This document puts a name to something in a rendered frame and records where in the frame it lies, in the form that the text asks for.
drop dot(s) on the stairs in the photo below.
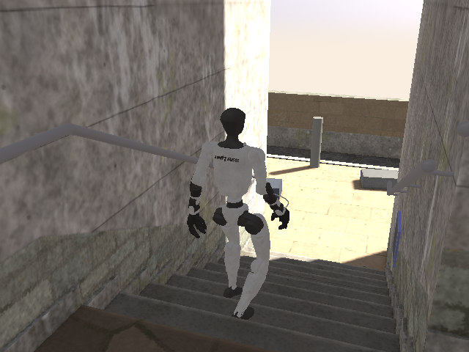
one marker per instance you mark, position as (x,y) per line
(304,305)

